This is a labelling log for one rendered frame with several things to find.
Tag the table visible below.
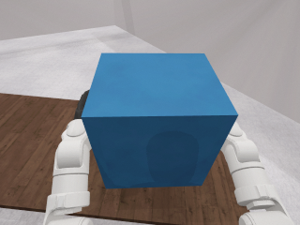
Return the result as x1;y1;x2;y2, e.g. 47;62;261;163
0;93;250;225

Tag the robot right upper arm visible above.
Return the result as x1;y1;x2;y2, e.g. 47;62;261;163
238;210;293;225

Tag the robot left hand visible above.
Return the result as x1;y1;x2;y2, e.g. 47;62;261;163
73;90;90;120

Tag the left robot forearm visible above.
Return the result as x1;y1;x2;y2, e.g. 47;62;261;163
42;119;92;225

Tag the right robot forearm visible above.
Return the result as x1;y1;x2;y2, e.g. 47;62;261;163
220;122;294;225

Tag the carton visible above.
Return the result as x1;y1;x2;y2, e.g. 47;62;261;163
81;52;238;189

